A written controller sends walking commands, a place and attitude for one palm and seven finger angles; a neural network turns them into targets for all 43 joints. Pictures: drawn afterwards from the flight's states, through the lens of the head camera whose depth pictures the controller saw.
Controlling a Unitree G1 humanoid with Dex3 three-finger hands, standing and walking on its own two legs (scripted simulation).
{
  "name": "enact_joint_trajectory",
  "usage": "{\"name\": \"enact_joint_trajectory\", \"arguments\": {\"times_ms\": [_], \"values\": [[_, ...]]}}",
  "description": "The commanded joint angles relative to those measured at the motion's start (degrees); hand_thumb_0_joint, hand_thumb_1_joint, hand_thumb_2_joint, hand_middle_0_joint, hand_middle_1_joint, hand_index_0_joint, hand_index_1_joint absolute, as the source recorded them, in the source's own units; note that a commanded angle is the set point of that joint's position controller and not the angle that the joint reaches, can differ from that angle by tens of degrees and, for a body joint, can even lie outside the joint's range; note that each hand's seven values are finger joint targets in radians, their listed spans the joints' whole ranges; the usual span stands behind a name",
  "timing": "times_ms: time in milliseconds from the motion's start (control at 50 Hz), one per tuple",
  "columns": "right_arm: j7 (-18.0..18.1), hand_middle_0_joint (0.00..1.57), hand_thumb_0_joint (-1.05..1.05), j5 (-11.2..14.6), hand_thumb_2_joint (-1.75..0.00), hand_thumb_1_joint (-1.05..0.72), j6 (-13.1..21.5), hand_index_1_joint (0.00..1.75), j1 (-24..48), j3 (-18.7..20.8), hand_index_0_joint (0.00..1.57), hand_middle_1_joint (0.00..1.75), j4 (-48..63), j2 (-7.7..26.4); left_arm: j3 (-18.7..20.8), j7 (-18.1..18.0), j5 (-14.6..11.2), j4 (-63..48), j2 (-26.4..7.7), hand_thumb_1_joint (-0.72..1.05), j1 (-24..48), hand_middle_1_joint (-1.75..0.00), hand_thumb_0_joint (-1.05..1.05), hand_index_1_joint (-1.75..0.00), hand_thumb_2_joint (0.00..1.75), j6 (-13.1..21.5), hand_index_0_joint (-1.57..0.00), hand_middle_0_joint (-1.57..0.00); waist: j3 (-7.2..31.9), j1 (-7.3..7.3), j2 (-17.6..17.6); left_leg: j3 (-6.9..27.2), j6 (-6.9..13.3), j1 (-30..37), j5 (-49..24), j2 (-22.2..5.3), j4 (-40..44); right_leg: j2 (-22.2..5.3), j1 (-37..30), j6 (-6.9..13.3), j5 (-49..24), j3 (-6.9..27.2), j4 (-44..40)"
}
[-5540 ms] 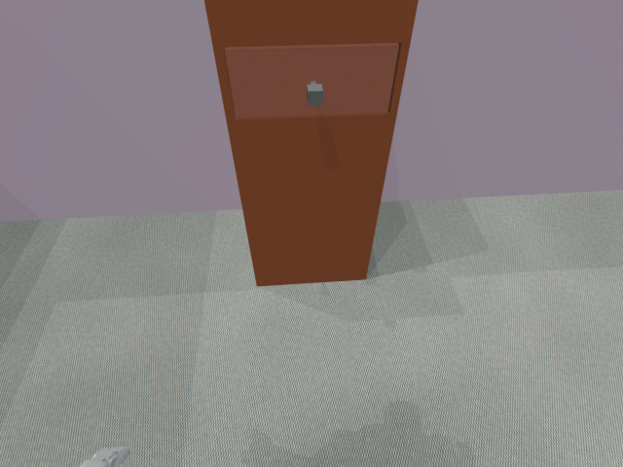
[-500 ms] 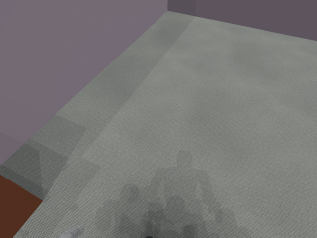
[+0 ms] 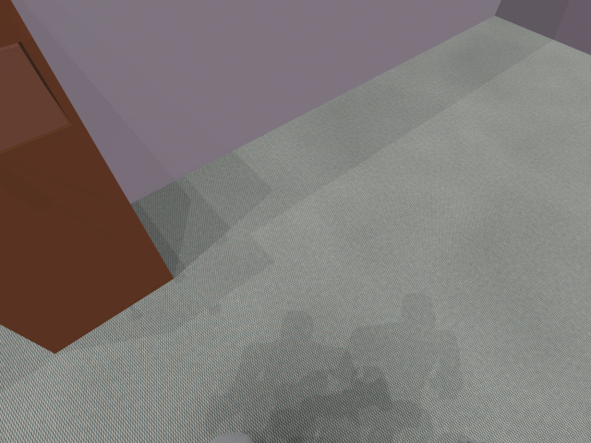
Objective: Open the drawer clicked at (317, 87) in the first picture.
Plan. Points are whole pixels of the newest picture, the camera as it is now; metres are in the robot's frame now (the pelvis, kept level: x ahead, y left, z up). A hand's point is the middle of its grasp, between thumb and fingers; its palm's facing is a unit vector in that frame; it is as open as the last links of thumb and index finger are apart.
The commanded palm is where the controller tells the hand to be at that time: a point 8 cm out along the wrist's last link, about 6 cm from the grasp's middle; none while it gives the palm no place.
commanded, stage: turn to face it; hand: left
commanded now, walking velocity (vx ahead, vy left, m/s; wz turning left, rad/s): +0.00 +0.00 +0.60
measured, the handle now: out of the picture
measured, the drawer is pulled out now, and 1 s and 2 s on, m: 0.00 0.00 0.00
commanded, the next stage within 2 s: take the last steps up to it in 1.16 s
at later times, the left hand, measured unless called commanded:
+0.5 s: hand out of the picture +0.10 +0.23 -0.13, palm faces +0.25 -0.93 -0.27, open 7.4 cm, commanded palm none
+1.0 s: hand out of the picture -0.12 +0.21 -0.18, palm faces +0.58 -0.77 -0.25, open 7.4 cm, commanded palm none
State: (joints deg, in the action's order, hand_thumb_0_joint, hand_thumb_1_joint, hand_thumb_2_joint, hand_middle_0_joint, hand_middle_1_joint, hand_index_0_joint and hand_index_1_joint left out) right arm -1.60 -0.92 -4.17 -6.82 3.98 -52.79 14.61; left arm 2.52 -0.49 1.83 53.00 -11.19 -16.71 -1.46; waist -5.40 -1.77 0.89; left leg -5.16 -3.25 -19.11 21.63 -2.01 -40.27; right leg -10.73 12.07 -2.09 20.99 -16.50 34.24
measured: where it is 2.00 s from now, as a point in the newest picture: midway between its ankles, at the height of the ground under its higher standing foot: outside the picture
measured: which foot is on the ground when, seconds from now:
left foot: up 0.00-0.00, down 0.02-0.52, up 0.54-0.96, down 0.98-1.00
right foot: down 0.00-0.02, up 0.04-0.50, down 0.52-0.98, up 1.00-1.00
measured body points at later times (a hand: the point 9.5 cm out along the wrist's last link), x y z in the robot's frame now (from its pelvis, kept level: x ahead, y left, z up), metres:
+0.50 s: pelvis +0.00 +0.00 +0.00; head +0.04 +0.00 +0.45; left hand +0.08 +0.28 -0.11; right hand +0.11 -0.23 -0.15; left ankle -0.01 +0.12 -0.73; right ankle +0.03 -0.13 -0.72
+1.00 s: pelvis -0.03 +0.02 -0.01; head +0.00 +0.05 +0.44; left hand -0.15 +0.25 -0.16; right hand +0.21 -0.15 -0.13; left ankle -0.08 +0.11 -0.74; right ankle +0.04 -0.12 -0.72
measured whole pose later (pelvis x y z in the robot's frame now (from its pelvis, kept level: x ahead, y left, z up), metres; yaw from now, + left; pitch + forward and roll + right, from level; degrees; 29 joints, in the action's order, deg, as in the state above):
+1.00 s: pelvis -0.03 +0.02 -0.01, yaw +34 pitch +0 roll +0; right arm -1.1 -0.9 -2.3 -7.9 3.8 -52.5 14.5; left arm 3.5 -0.8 1.2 53.7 -14.1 -15.9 -2.6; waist -4.8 -1.5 2.4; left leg -4.6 0.8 -17.0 17.7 -0.6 -35.5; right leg -11.7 16.3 -3.8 24.9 -12.4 42.2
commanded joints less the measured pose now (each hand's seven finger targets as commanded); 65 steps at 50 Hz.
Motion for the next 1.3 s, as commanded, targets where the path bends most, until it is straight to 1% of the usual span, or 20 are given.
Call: {"name": "enact_joint_trajectory", "arguments": {"times_ms": [0, 20, 40, 80, 120, 200, 360, 460, 480, 500, 520, 540, 620, 840, 920, 940, 960, 980, 1080, 1280], "values": [[0.68, 0.2, 0.0, -0.37, -0.9, -0.9, 3.72, 0.3, -10.24, 3.6, 0.2, 0.3, 3.16, 14.27, 3.28, -0.26, -1.47, -6.04, -8.89, 0.9, 0.73, -0.3, 0.0, -0.3, 0.9, 0.92, -0.2, -0.2, 15.03, 6.37, -13.99, 21.28, 8.59, 26.39, -38.13, -16.37, 18.36, 0.05, 16.73, -2.48, 1.65, 4.16, 22.52], [1.15, 0.2, 0.0, 0.57, -0.9, -0.9, 3.3, 0.3, -13.56, 4.12, 0.2, 0.3, 1.79, 16.94, 2.24, -0.52, -1.09, -8.03, -7.22, 0.9, 3.97, -0.3, 0.0, -0.3, 0.9, 0.38, -0.2, -0.2, 15.6, 7.32, -17.74, 26.34, 14.51, 26.77, -58.31, -22.66, 16.67, 2.79, 23.39, -3.48, 18.03, 10.25, 29.8], [1.21, 0.2, 0.0, 0.49, -0.9, -0.9, 2.89, 0.3, -13.01, 3.67, 0.2, 0.3, 1.67, 15.61, 2.4, -0.79, -0.8, -8.24, -8.58, 0.9, 5.06, -0.3, 0.0, -0.3, 0.9, -0.11, -0.2, -0.2, 14.11, 6.8, -11.34, 20.16, 15.31, 23.92, -51.94, -22.14, 15.64, 1.22, 22.59, -2.64, 15.1, 12.57, 32.88], [2.32, 0.2, 0.0, -0.12, -0.9, -0.9, 3.32, 0.3, -6.9, 2.76, 0.2, 0.3, 3.11, 11.71, 3.06, -0.7, -0.85, -6.44, -8.1, 0.9, 6.66, -0.3, 0.0, -0.3, 0.9, -0.36, -0.2, -0.2, 9.38, 5.29, -14.83, 19.02, 13.39, 16.62, -43.82, -15.97, 17.33, 1.67, 23.25, -3.15, 8.78, 15.25, 35.0], [2.24, 0.2, 0.0, -0.22, -0.9, -0.9, 3.5, 0.3, -2.05, 1.86, 0.2, 0.3, 4.8, 9.79, 3.25, -0.16, -0.86, -5.24, -8.43, 0.9, 5.07, -0.3, 0.0, -0.3, 0.9, -0.44, -0.2, -0.2, 6.58, 2.84, -11.46, 15.97, 11.57, 11.15, -37.31, -12.0, 19.01, 2.47, 20.41, -3.24, 3.31, 15.47, 34.15], [2.15, 0.2, 0.0, -0.18, -0.9, -0.9, 3.82, 0.3, -3.17, 2.01, 0.2, 0.3, 4.81, 9.75, 3.09, -0.1, -0.75, -5.19, -7.91, 0.9, 4.86, -0.3, 0.0, -0.3, 0.9, -0.51, -0.2, -0.2, 8.01, 2.65, -7.14, 17.42, 11.7, 11.84, -32.26, -10.44, 20.31, 4.06, 19.27, -3.94, 0.12, 15.72, 29.6], [2.0, 0.2, 0.0, -0.63, -0.9, -0.9, 3.22, 0.3, -7.0, 2.81, 0.2, 0.3, 4.13, 9.97, 2.48, -0.63, -1.21, -8.87, -7.11, 0.9, 11.52, -0.3, 0.0, -0.3, 0.9, 0.03, -0.2, -0.2, 8.53, 4.53, -9.63, 25.78, 13.73, 12.49, -34.08, -10.09, 18.07, 7.25, 15.85, -3.6, 4.26, 16.69, 16.15], [1.84, 0.2, 0.0, -0.31, -0.9, -0.9, 2.86, 0.3, -4.28, 3.04, 0.2, 0.3, 5.04, 9.62, 2.47, -1.03, -1.87, -8.16, -7.54, 0.9, 5.65, -0.3, 0.0, -0.3, 0.9, 1.01, -0.2, -0.2, 10.54, 1.06, -8.31, 27.78, 10.66, 3.3, -33.08, -6.35, 12.77, 9.67, -1.54, -2.27, -5.43, 15.67, -4.84], [1.64, 0.2, 0.0, 0.12, -0.9, -0.9, 2.9, 0.3, -4.37, 2.85, 0.2, 0.3, 5.23, 8.23, 2.88, -1.21, -1.7, -7.6, -9.24, 0.9, 3.28, -0.3, 0.0, -0.3, 0.9, 1.55, -0.2, -0.2, 11.65, -0.17, -4.18, 25.91, 7.75, -2.12, -24.35, -3.45, 9.43, 6.53, -9.49, -1.7, -10.84, 17.87, -13.0], [1.31, 0.2, 0.0, 0.69, -0.9, -0.9, 3.02, 0.3, -6.29, 2.26, 0.2, 0.3, 5.74, 4.16, 3.84, -1.69, -0.79, -7.59, -14.31, 0.9, 2.17, -0.3, 0.0, -0.3, 0.9, 2.09, -0.2, -0.2, 13.44, -0.41, 10.95, 16.71, 3.06, -12.96, -4.35, 3.33, -1.19, -7.66, -19.13, 2.58, -12.93, 30.27, -18.09], [1.48, 0.2, 0.0, 0.11, -0.9, -0.9, 2.83, 0.3, -5.88, 2.48, 0.2, 0.3, 6.92, 4.58, 3.94, -1.74, -0.59, -8.08, -16.96, 0.9, 1.98, -0.3, 0.0, -0.3, 0.9, 1.82, -0.2, -0.2, 12.43, -0.69, 16.72, 9.58, 0.53, -16.42, 13.1, 7.23, -13.87, -18.45, -14.14, 9.07, -20.48, 38.76, -17.98], [1.38, 0.2, 0.0, -0.16, -0.9, -0.9, 2.27, 0.3, -5.58, 3.14, 0.2, 0.3, 6.6, 6.58, 3.54, -1.93, -0.83, -8.79, -15.46, 0.9, 4.03, -0.3, 0.0, -0.3, 0.9, 1.43, -0.2, -0.2, 9.94, 0.26, 8.73, 11.31, 0.97, -14.36, 11.39, 4.31, -22.86, -18.51, -7.21, 11.55, -19.85, 34.35, -17.5], [0.07, 0.2, 0.0, -0.62, -0.9, -0.9, 0.61, 0.3, -7.69, 2.82, 0.2, 0.3, 2.68, 4.9, 1.8, -1.46, -1.01, -9.23, -8.99, 0.9, 10.18, -0.3, 0.0, -0.3, 0.9, 2.03, -0.2, -0.2, 2.96, 3.74, 9.76, 7.97, -0.65, -14.91, -0.44, 1.33, -31.94, -7.02, -1.38, 7.16, -19.06, 18.55, -16.71], [-0.04, 0.2, 0.0, 0.27, -0.9, -0.9, 1.38, 0.3, 0.18, 0.77, 0.2, 0.3, 4.44, 2.29, 3.25, -1.33, 0.11, -4.21, -12.99, 0.9, 0.55, -0.3, 0.0, -0.3, 0.9, 1.47, -0.2, -0.2, 5.39, -0.99, 12.27, 0.15, -0.56, -5.51, 4.06, 0.63, -5.98, -10.36, -6.83, 8.69, -31.08, 11.86, -11.01], [0.41, 0.2, 0.0, 0.15, -0.9, -0.9, 2.79, 0.3, -6.59, 0.97, 0.2, 0.3, 2.81, 4.7, 3.48, -1.05, -0.75, -3.43, -12.87, 0.9, 1.42, -0.3, 0.0, -0.3, 0.9, 0.87, -0.2, -0.2, 9.84, 3.04, 7.01, -0.23, 1.26, 10.47, -11.66, 0.77, 15.16, -8.05, -1.46, 3.42, -28.41, 7.17, 1.09], [0.59, 0.2, 0.0, -0.18, -0.9, -0.9, 3.47, 0.3, -9.48, 2.12, 0.2, 0.3, 2.49, 10.11, 2.96, -0.89, -1.21, -4.37, -9.88, 0.9, 0.47, -0.3, 0.0, -0.3, 0.9, 0.54, -0.2, -0.2, 13.16, 4.45, -7.84, 12.65, 4.71, 20.36, -23.91, -9.29, 18.96, -2.56, 9.0, -0.1, -12.33, 5.29, 12.84], [1.2, 0.2, 0.0, -0.01, -0.9, -0.9, 3.5, 0.3, -12.59, 3.13, 0.2, 0.3, 2.07, 14.99, 1.61, -0.8, -1.26, -6.46, -5.94, 0.9, 2.38, -0.3, 0.0, -0.3, 0.9, 0.26, -0.2, -0.2, 12.94, 6.01, -20.4, 26.56, 11.37, 22.16, -47.13, -20.98, 19.99, 3.63, 20.09, -3.09, 17.41, 7.87, 22.76], [1.56, 0.2, 0.0, -0.13, -0.9, -0.9, 3.0, 0.3, -12.86, 2.88, 0.2, 0.3, 1.19, 14.85, 1.62, -1.16, -0.96, -6.18, -7.43, 0.9, 3.75, -0.3, 0.0, -0.3, 0.9, -0.43, -0.2, -0.2, 12.61, 6.14, -14.03, 22.66, 14.85, 18.44, -44.84, -22.88, 18.77, 2.7, 17.85, -1.78, 17.11, 12.87, 28.3], [2.77, 0.2, 0.0, -0.25, -0.9, -0.9, 3.66, 0.3, -2.53, 0.39, 0.2, 0.3, 2.99, 7.81, 2.01, -0.25, -0.78, -1.3, -7.3, 0.9, 1.69, -0.3, 0.0, -0.3, 0.9, -0.64, -0.2, -0.2, 6.28, 1.98, -10.41, 13.81, 11.53, 10.56, -32.44, -11.86, 21.22, 3.55, 17.12, -2.1, 2.83, 14.63, 31.31], [2.79, 0.2, 0.0, -0.7, -0.9, -0.9, 3.73, 0.3, -6.56, 0.38, 0.2, 0.3, 0.46, 6.31, 0.7, -0.46, -0.91, -0.77, -3.99, 0.9, 3.0, -0.3, 0.0, -0.3, 0.9, -0.16, -0.2, -0.2, 7.17, 3.45, -7.73, 19.13, 13.43, 11.24, -16.95, -12.38, 23.99, 6.44, 10.39, -2.02, 4.85, 13.91, 12.45]]}}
